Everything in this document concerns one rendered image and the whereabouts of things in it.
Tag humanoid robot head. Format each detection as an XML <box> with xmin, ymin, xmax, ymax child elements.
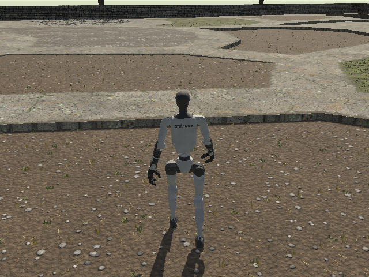
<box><xmin>174</xmin><ymin>91</ymin><xmax>193</xmax><ymax>119</ymax></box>

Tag robot right upper arm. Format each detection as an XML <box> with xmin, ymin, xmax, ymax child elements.
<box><xmin>195</xmin><ymin>115</ymin><xmax>211</xmax><ymax>146</ymax></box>

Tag robot left forearm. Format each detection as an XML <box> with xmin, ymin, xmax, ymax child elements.
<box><xmin>149</xmin><ymin>141</ymin><xmax>162</xmax><ymax>170</ymax></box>

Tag right robot thigh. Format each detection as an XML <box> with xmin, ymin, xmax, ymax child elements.
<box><xmin>193</xmin><ymin>162</ymin><xmax>205</xmax><ymax>208</ymax></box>

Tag robot left upper arm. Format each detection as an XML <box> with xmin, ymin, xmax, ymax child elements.
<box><xmin>157</xmin><ymin>117</ymin><xmax>171</xmax><ymax>149</ymax></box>

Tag robot right hand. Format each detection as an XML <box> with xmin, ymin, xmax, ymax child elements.
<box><xmin>201</xmin><ymin>153</ymin><xmax>215</xmax><ymax>163</ymax></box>

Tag robot left hand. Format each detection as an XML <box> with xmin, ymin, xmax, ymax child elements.
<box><xmin>148</xmin><ymin>169</ymin><xmax>161</xmax><ymax>186</ymax></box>

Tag robot right forearm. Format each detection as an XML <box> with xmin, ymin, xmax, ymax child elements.
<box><xmin>205</xmin><ymin>137</ymin><xmax>214</xmax><ymax>156</ymax></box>

